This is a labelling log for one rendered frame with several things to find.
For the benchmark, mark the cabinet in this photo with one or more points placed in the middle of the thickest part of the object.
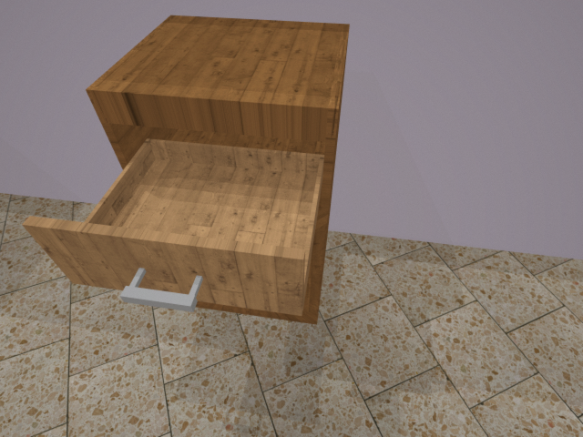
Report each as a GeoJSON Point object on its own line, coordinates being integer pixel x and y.
{"type": "Point", "coordinates": [264, 84]}

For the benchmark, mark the handle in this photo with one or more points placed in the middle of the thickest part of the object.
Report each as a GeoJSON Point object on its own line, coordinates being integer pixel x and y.
{"type": "Point", "coordinates": [159, 298]}

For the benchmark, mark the drawer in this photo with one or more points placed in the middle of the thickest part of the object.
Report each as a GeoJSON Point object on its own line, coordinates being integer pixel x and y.
{"type": "Point", "coordinates": [242, 218]}

